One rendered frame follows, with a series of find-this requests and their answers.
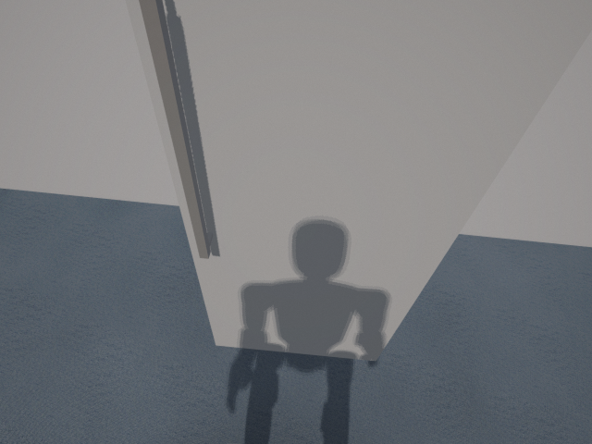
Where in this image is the handle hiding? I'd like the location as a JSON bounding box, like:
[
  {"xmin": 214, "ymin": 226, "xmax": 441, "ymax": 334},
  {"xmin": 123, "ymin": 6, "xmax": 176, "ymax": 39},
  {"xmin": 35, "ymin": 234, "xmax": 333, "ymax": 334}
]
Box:
[{"xmin": 139, "ymin": 0, "xmax": 213, "ymax": 259}]

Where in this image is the fridge door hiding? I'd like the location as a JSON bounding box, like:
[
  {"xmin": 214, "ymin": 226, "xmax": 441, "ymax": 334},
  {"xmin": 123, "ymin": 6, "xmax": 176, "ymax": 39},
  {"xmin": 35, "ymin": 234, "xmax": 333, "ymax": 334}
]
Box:
[{"xmin": 125, "ymin": 0, "xmax": 592, "ymax": 361}]

